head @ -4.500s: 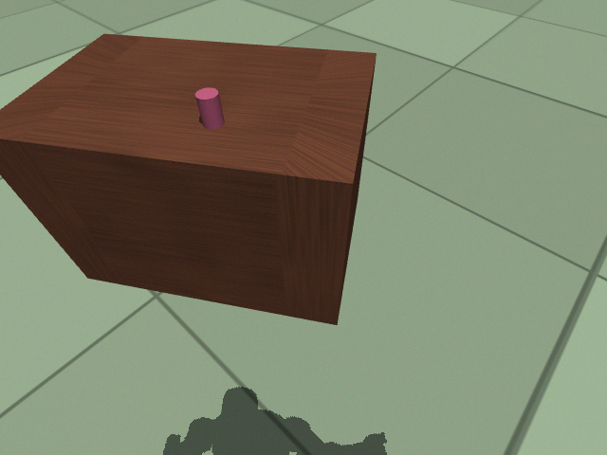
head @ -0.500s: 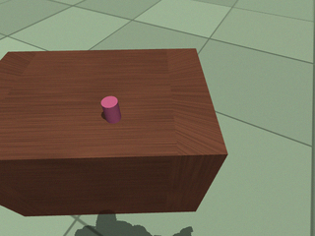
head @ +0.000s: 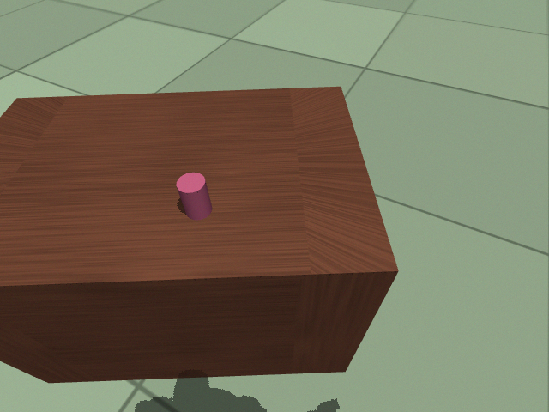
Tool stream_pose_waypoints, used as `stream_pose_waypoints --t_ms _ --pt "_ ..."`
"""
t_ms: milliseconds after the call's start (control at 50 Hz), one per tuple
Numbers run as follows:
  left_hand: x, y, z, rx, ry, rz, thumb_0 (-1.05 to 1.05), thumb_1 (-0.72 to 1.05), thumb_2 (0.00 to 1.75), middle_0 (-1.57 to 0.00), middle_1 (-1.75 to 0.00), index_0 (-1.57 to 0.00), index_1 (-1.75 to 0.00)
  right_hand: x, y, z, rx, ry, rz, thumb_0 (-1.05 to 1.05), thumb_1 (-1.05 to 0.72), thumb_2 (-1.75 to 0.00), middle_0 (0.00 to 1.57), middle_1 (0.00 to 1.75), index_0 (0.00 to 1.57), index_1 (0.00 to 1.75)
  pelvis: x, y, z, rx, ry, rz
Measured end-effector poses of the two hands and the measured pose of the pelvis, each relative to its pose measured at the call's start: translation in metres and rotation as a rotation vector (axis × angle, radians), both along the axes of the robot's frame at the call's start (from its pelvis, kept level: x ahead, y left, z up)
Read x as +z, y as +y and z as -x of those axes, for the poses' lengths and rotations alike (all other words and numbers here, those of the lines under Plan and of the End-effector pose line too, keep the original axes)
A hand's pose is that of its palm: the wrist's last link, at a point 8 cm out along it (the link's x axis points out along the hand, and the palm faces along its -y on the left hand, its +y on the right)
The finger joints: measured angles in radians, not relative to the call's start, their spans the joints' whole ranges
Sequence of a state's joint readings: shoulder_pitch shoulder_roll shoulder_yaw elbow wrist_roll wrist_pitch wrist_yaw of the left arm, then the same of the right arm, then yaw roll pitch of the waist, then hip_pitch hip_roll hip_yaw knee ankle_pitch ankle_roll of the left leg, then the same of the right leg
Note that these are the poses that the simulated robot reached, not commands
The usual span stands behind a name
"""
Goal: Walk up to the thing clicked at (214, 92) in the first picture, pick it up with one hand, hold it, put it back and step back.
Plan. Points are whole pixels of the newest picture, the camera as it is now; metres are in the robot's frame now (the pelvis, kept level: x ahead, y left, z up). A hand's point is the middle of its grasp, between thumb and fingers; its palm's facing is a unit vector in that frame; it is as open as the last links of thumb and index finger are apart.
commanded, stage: stand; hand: left
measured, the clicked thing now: (195, 196) +0.53 +0.18 -0.04
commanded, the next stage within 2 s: rise first in 1.82 s
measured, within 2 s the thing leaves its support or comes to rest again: neither
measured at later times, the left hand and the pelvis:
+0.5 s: hand out of the picture +0.07 +0.25 -0.16, palm faces -0.02 -0.94 -0.34, open 7.4 cm; pelvis +0.00 +0.00 +0.00, yaw +0 degrees
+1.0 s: hand out of the picture +0.08 +0.25 -0.16, palm faces -0.03 -0.94 -0.35, open 7.4 cm; pelvis +0.00 +0.00 +0.00, yaw +0 degrees
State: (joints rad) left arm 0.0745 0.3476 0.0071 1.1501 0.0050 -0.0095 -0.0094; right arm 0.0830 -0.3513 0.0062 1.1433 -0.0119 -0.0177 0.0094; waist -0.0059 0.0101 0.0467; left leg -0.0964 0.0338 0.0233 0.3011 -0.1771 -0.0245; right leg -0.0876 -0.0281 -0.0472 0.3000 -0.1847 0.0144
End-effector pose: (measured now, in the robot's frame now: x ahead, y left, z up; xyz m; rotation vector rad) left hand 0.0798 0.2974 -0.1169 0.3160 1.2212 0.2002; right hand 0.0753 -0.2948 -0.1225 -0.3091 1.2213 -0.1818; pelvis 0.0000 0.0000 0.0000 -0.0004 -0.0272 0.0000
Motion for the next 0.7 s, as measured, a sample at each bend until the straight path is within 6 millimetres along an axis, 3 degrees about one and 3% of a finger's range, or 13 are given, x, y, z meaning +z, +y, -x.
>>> stream_pose_waypoints --t_ms 700 --pt "-0.001 -0.001 0.011 -0.003 0.018 -0.003 0.01 0.9 0.89 -0.2 -0.3 -0.2 -0.3 0.0 -0.004 0.007 -0.006 0.013 0.007 0.0 -0.91 -0.9 0.2 0.3 0.2 0.3 0.0 -0.001 0.001 0.0 0.0 0.0"
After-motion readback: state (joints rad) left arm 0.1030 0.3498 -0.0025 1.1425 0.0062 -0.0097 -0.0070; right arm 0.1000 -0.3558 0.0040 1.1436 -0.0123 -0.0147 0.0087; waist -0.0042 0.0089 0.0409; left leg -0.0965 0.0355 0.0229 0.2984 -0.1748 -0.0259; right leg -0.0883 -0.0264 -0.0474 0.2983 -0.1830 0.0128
